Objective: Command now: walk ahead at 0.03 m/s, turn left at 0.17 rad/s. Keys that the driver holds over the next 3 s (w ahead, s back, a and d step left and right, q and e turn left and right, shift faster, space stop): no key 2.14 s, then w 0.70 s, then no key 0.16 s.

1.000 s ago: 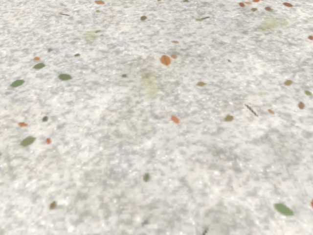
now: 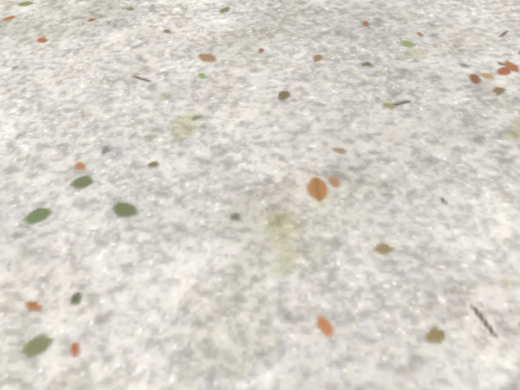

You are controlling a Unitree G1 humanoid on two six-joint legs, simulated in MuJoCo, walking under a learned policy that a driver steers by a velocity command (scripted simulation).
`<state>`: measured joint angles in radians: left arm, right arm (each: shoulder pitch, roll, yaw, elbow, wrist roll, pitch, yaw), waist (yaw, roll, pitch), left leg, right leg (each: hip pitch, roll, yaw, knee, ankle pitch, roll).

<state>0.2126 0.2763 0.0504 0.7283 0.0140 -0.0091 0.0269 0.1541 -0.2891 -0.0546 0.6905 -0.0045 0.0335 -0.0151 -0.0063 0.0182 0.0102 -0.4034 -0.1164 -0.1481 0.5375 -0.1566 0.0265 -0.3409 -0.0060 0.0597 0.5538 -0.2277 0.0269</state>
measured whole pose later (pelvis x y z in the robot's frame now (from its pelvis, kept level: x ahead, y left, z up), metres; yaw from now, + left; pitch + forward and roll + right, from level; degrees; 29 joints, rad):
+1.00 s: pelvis +0.02 -0.02 +0.01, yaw +2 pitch -2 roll +0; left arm 0.24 0.22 0.03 0.94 0.00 -0.02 0.03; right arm 0.21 -0.22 -0.04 1.00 0.00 0.02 -0.04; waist 0.00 0.00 0.04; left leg -0.22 -0.01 -0.10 0.51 -0.26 -0.03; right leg -0.20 0.01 0.02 0.52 -0.28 -0.01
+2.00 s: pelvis +0.03 -0.03 +0.01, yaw +1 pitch -1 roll +0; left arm 0.29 0.18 0.01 1.09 0.00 -0.01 0.03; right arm 0.27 -0.18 -0.01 1.12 0.00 0.00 -0.05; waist 0.00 0.00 0.04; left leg -0.21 0.00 -0.10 0.48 -0.26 -0.04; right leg -0.20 0.02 0.01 0.49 -0.27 -0.02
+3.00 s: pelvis +0.36 -0.03 +0.01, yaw +2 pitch +1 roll -1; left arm 0.12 0.25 0.04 0.94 0.00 -0.10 -0.04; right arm 0.32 -0.24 -0.04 0.98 0.02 -0.10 -0.02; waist -0.01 0.02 0.06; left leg -0.40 0.03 -0.05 1.23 -0.41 0.01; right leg -0.34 0.05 -0.08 0.44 -0.12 -0.08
